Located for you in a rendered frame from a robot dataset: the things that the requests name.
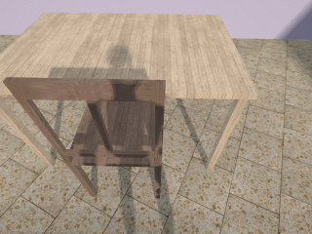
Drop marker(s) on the chair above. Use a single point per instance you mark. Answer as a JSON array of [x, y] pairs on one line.
[[122, 124]]

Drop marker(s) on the table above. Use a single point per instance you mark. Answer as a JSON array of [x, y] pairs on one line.
[[195, 54]]

